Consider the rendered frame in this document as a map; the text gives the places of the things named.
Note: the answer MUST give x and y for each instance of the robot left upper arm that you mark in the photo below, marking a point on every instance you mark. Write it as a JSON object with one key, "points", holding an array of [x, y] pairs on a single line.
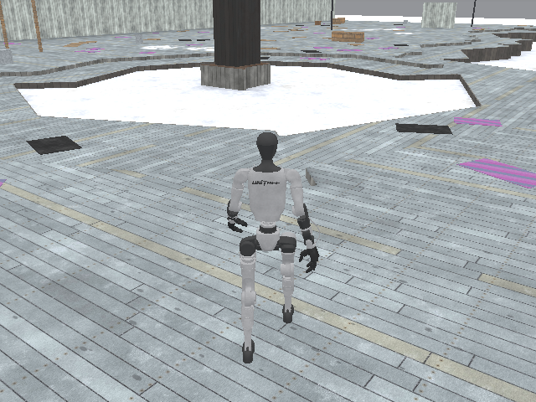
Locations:
{"points": [[240, 178]]}

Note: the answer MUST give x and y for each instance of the robot torso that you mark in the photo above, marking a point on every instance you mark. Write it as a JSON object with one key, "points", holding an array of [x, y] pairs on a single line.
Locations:
{"points": [[267, 194]]}

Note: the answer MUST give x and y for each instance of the right robot hand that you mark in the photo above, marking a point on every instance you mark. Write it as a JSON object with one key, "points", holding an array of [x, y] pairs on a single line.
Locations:
{"points": [[313, 253]]}

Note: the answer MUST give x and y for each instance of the robot right upper arm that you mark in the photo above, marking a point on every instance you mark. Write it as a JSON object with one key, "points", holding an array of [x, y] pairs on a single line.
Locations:
{"points": [[293, 177]]}

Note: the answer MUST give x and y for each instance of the left robot hand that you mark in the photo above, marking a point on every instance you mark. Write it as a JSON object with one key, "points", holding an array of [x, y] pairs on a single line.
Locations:
{"points": [[238, 221]]}

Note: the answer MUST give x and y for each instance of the left robot forearm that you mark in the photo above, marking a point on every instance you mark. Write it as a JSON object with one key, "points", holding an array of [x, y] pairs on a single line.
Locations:
{"points": [[232, 216]]}

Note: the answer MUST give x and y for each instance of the right robot forearm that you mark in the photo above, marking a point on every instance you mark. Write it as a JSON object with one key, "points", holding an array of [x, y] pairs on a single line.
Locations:
{"points": [[306, 229]]}

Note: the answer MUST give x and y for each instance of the robot left shin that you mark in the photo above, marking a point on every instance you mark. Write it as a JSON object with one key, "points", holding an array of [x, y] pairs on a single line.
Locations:
{"points": [[247, 319]]}

